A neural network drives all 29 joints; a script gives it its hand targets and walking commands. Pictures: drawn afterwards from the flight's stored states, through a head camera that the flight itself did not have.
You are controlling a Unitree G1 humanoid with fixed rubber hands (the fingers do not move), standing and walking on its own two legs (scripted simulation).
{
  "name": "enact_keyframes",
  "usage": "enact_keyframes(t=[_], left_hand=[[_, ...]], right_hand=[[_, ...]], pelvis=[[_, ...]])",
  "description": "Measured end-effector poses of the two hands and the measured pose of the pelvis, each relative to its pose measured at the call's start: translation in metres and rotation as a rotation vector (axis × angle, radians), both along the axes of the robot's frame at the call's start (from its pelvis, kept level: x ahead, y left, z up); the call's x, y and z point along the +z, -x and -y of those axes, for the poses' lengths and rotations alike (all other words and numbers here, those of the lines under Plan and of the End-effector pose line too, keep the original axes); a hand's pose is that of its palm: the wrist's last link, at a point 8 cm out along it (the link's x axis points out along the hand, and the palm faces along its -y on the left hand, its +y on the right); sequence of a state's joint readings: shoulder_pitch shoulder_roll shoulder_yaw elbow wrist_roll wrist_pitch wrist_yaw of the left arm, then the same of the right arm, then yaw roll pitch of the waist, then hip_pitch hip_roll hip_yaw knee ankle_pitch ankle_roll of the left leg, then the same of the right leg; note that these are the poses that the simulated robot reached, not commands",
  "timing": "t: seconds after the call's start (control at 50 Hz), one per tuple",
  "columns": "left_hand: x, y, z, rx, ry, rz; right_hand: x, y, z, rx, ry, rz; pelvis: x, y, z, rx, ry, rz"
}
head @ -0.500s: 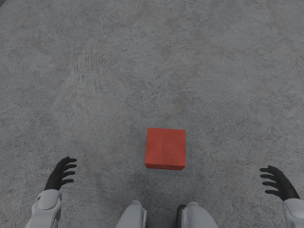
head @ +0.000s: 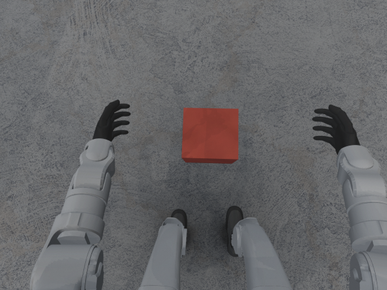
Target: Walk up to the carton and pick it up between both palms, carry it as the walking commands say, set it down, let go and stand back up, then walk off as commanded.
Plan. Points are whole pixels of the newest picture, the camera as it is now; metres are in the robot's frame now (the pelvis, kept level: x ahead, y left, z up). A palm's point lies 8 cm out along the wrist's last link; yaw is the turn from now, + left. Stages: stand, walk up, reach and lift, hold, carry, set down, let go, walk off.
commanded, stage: reach and lift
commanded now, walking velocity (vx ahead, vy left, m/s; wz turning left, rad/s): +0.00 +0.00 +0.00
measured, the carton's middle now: (209, 138) +0.49 -0.01 -0.60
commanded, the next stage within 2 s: none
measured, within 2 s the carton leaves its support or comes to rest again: neither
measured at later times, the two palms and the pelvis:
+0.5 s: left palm (125, 92) +0.51 +0.19 -0.13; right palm (319, 98) +0.49 -0.24 -0.14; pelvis +0.01 +0.00 -0.02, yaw -1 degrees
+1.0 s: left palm (150, 107) +0.52 +0.16 -0.26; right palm (294, 115) +0.48 -0.23 -0.26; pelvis -0.02 +0.01 -0.12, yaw -5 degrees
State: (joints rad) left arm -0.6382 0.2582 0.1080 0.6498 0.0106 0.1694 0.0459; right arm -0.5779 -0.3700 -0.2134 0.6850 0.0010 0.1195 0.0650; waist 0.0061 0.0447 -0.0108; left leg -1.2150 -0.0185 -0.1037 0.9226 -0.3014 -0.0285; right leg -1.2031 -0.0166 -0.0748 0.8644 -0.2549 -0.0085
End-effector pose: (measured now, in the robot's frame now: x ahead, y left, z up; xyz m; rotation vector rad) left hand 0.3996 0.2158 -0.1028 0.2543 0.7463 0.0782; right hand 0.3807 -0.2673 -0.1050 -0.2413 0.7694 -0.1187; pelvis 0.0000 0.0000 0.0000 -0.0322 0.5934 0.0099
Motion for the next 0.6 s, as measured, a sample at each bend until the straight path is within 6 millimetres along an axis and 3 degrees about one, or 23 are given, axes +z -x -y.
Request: enact_keyframes(t=[0.34,0.52,0.6], left_hand=[[-0.024,-0.088,0.025,-0.013,0.077,0.103],[-0.031,-0.112,0.031,-0.015,0.109,0.130],[-0.039,-0.118,0.036,-0.011,0.134,0.132]], right_hand=[[-0.029,-0.081,-0.025,-0.047,-0.070,0.103],[-0.032,-0.109,-0.026,-0.084,-0.110,0.156],[-0.044,-0.112,-0.027,-0.095,-0.134,0.140]], pelvis=[[-0.014,-0.002,-0.002,-0.006,0.006,-0.165],[-0.019,-0.007,-0.002,-0.009,0.008,-0.229],[-0.022,-0.007,-0.002,-0.010,0.009,-0.262]])
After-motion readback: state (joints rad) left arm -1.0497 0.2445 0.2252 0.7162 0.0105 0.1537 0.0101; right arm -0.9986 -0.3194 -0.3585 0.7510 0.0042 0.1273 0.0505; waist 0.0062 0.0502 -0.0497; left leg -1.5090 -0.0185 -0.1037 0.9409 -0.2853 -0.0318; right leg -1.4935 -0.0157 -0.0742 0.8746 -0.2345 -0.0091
